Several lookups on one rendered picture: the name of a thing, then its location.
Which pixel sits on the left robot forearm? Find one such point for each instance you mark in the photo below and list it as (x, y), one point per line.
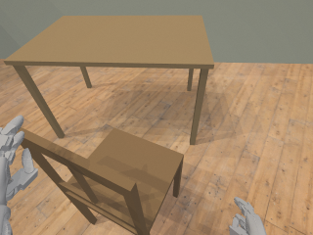
(5, 226)

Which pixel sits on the right robot hand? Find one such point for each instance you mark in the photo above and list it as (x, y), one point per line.
(251, 223)

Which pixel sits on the table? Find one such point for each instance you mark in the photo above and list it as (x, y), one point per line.
(147, 42)

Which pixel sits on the chair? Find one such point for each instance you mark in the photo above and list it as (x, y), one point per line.
(125, 179)

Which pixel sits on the left robot hand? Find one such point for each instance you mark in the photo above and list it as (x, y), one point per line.
(10, 140)

